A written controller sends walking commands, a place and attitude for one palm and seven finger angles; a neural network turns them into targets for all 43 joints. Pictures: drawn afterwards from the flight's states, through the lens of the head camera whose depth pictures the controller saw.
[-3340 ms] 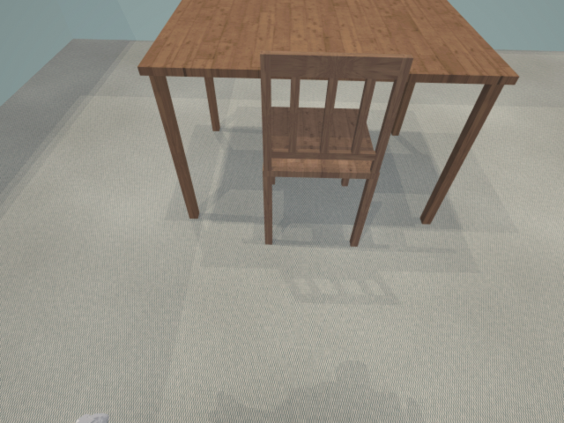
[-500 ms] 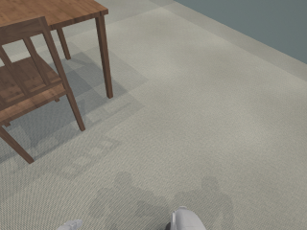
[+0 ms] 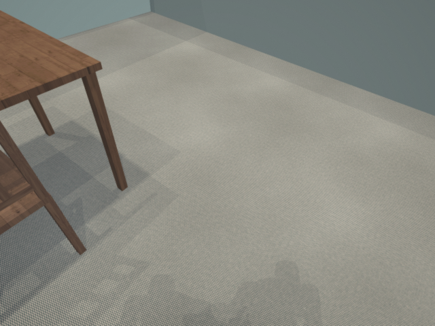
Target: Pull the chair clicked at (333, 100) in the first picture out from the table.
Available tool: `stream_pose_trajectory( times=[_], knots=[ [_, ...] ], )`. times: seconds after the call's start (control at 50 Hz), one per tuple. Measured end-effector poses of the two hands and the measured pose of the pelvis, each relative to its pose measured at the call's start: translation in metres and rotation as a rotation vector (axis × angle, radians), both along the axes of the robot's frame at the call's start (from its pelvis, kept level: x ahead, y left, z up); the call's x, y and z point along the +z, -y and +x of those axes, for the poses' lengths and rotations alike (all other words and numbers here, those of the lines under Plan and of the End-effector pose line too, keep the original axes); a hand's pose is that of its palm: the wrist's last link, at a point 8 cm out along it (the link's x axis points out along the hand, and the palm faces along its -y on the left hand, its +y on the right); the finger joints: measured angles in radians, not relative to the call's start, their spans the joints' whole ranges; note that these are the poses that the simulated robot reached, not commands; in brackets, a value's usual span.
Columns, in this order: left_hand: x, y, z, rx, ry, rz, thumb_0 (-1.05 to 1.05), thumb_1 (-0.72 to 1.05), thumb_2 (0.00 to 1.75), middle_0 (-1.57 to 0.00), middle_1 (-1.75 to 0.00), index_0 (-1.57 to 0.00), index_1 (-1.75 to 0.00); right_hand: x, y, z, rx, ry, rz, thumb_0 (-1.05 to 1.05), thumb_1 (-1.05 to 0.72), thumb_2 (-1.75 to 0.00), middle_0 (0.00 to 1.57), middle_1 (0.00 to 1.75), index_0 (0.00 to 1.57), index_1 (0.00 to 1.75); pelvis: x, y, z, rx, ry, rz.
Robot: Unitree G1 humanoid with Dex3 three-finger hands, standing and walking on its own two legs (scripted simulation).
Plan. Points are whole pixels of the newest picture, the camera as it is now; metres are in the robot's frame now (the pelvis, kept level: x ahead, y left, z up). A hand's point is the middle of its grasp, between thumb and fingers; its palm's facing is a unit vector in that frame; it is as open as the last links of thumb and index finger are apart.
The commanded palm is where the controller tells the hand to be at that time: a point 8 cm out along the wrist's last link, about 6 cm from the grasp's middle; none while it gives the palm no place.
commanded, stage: walk to a spot facing it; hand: left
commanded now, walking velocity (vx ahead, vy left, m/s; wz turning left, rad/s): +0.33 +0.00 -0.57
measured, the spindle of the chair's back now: out of the picture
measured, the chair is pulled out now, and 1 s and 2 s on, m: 0.00 0.00 0.00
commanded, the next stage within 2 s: turn to face it in 0.38 s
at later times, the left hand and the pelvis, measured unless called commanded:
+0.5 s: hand (180, 243) +0.35 +0.11 -0.17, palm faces -0.31 -0.93 -0.19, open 7.3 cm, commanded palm none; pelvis +0.20 -0.04 -0.01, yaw -16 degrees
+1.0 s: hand (176, 228) +0.40 +0.13 -0.18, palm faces -0.04 -0.99 -0.15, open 7.3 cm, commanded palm none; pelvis +0.29 -0.04 +0.00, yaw -5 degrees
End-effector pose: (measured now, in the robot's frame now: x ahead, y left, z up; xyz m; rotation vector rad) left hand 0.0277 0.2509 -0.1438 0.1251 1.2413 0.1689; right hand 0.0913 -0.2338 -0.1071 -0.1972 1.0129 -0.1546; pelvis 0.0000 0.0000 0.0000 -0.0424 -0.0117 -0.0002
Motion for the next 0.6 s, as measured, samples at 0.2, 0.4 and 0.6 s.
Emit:
stream_pose_trajectory(
  times=[0.2, 0.4, 0.6],
  knots=[
    [0.014, -0.009, 0.083, -0.08, -0.079, -0.038, 0.0, 0.91, 0.9, -0.2, -0.3, -0.19, -0.3, 0.011, -0.014, 0.001, -0.17, -0.13, -0.016, -0.01, -0.95, -0.89, 0.2, 0.3, 0.2, 0.3, 0.021, -0.018, 0.078, -0.125, -0.008, 0.023],
    [0.009, 0.048, 0.238, -0.29, -0.061, -0.05, 0.0, 0.92, 0.9, -0.2, -0.3, -0.19, -0.3, -0.006, -0.021, -0.046, -0.39, -0.43, 0.073, 0.0, -0.92, -0.89, 0.2, 0.3, 0.2, 0.3, 0.013, 0.009, 0.156, -0.241, -0.009, 0.032],
    [0.01, 0.117, 0.381, -0.413, 0.138, 0.027, 0.0, 0.91, 0.9, -0.2, -0.3, -0.19, -0.3, -0.045, 0.019, 0.008, -0.479, -0.485, 0.147, 0.01, -0.91, -0.89, 0.2, 0.3, 0.19, 0.3, -0.011, 0.058, 0.222, -0.298, 0.013, 0.039]
  ],
)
